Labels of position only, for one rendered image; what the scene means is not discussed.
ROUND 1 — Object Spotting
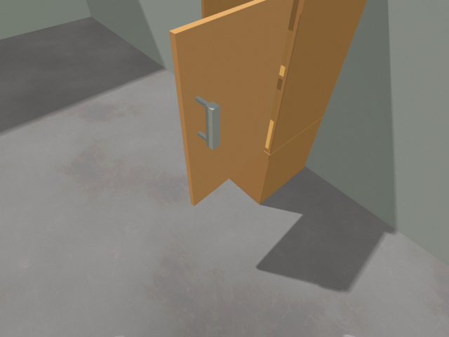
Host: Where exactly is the cupboard door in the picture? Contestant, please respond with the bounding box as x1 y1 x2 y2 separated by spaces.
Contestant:
169 0 293 206

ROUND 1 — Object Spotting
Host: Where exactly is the handle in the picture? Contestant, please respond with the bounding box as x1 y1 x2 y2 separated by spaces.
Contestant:
195 96 220 150

